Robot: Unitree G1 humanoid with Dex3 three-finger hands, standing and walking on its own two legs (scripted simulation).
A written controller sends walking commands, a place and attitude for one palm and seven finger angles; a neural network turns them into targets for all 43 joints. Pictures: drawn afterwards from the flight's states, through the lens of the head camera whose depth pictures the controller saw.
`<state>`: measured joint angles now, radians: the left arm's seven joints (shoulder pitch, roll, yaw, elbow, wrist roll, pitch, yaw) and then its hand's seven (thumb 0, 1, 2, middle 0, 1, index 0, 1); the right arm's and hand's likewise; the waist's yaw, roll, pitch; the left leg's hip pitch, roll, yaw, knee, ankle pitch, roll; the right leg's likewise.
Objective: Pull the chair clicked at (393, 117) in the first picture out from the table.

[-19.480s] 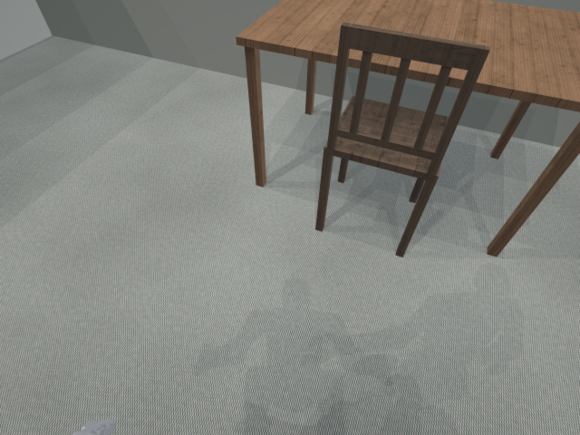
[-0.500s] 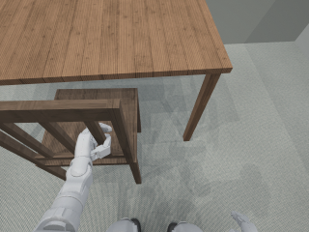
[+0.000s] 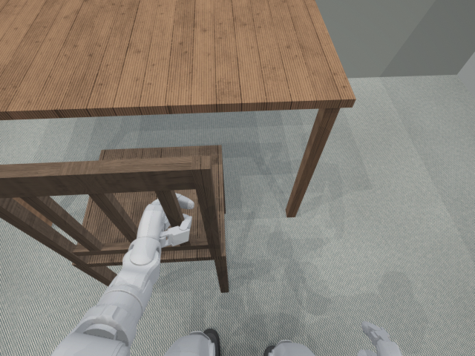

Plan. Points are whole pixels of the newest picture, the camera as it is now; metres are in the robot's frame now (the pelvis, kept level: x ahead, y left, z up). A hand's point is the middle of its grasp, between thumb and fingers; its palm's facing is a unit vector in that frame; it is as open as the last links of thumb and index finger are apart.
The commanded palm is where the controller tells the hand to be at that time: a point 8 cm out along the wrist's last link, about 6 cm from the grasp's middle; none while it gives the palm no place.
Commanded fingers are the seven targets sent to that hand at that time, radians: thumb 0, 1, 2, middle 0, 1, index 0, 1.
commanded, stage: step backward, pulling the chair out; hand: left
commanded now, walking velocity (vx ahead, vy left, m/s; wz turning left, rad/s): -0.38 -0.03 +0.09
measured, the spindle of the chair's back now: (123, 221) +0.36 +0.24 -0.07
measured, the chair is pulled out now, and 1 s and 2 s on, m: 0.15 0.25 0.44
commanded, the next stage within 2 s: none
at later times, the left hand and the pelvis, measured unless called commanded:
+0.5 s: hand (184, 251) +0.30 +0.11 -0.06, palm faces -0.06 -0.98 -0.16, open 5.6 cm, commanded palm +0.27 +0.17 -0.06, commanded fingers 0.00 0.90 0.90 -0.50 -1.45 -0.50 -1.45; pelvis -0.05 +0.00 +0.00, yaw +2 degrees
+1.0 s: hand (182, 283) +0.24 +0.11 -0.06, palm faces -0.02 -0.99 -0.17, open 5.8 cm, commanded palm +0.21 +0.16 -0.06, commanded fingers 0.00 0.90 0.90 -0.50 -1.45 -0.50 -1.45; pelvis -0.10 -0.02 +0.00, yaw +3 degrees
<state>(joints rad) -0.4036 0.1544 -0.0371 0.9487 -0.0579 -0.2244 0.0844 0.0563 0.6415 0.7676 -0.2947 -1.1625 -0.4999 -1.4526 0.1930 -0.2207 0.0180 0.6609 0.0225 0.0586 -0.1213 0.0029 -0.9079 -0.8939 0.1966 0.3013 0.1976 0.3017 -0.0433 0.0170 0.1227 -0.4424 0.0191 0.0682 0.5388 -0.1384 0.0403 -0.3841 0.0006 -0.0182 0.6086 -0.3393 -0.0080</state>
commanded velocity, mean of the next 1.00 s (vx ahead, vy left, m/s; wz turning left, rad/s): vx -0.38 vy -0.02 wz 0.06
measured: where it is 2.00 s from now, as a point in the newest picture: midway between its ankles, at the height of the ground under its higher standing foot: outside the picture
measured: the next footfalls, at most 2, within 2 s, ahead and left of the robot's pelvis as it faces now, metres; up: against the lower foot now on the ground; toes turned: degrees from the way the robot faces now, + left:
left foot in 0.34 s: +0.01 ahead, +0.14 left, +0.00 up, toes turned +2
right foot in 0.90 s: -0.01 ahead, -0.13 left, +0.00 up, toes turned +1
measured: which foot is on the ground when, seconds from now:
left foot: down 0.00-0.14, up 0.16-0.32, down 0.34-0.98, up 1.00-1.00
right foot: down 0.00-0.76, up 0.78-0.88, down 0.90-1.00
